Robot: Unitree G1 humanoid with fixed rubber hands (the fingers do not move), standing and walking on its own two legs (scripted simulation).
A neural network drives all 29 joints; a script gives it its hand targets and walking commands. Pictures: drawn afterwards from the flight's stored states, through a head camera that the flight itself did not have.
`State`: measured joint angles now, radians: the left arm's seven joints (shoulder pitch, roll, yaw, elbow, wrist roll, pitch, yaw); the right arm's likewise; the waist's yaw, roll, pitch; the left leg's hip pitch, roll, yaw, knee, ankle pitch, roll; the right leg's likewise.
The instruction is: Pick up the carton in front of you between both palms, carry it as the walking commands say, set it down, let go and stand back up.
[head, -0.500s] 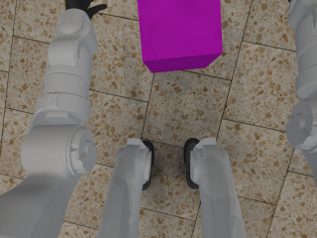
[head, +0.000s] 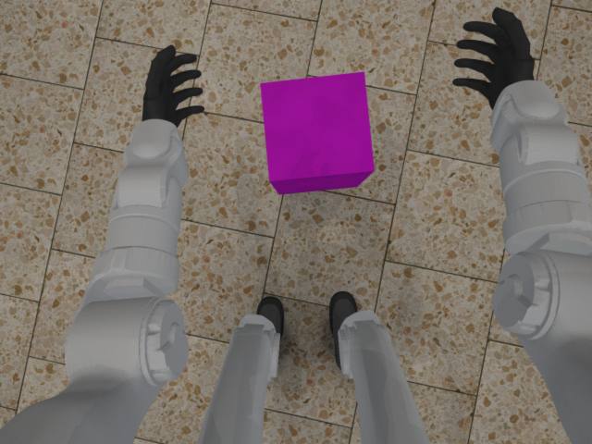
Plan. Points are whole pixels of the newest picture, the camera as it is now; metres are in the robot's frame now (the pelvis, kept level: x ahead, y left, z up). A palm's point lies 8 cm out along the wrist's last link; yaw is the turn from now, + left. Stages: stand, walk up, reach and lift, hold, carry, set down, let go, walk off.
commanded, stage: let go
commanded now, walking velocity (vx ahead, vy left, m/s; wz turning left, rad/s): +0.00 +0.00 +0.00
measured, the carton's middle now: (315, 142) +0.57 -0.02 -0.53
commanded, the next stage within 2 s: stand in 1.24 s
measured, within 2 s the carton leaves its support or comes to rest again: neither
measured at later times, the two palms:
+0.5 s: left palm (45, 267) +0.34 +0.23 +0.00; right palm (560, 238) +0.35 -0.22 -0.01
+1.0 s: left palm out of the picture +0.26 +0.24 +0.06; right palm out of the picture +0.25 -0.22 +0.05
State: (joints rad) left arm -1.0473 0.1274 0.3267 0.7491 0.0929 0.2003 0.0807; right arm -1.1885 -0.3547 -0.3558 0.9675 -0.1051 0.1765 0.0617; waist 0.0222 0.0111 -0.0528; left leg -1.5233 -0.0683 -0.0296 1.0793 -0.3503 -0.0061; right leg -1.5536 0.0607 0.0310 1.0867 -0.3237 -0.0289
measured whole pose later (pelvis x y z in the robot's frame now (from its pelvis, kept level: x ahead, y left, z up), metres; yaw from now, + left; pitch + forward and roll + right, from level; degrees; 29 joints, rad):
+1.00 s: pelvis +0.09 +0.01 +0.12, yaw -1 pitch -2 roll +0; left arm 0.23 0.20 0.02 0.41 0.01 0.11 -0.06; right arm 0.24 -0.22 -0.05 0.42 0.02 0.10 0.07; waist 0.01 0.02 0.06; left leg -0.09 -0.05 -0.05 0.42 -0.29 0.04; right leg -0.12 0.05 0.05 0.42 -0.27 -0.02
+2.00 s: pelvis +0.09 +0.02 +0.12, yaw -1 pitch +0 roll +0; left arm 0.14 0.36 0.02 0.84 0.02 -0.01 0.03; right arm 0.18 -0.35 -0.03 0.81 -0.02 -0.01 -0.03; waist 0.01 0.00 -0.01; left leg -0.13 -0.06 -0.05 0.43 -0.30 0.04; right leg -0.15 0.03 0.04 0.45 -0.29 -0.02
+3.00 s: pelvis +0.07 +0.01 +0.13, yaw +0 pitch -2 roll +0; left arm 0.11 0.39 -0.01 1.02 0.01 -0.02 0.02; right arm 0.14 -0.38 0.00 1.02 -0.01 -0.01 -0.02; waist -0.01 0.00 0.01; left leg -0.08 -0.05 -0.06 0.32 -0.21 0.02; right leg -0.10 0.04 0.03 0.34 -0.21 -0.03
